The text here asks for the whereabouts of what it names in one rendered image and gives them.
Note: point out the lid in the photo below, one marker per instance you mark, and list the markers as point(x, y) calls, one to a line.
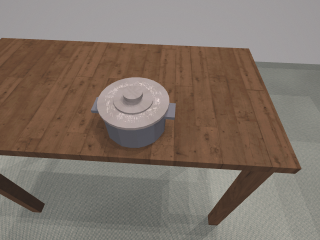
point(118, 113)

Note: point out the table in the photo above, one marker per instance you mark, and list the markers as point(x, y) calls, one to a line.
point(224, 115)

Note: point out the pot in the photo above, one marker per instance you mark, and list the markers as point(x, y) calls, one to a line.
point(141, 137)

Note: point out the knob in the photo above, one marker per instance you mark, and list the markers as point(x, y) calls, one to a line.
point(132, 94)

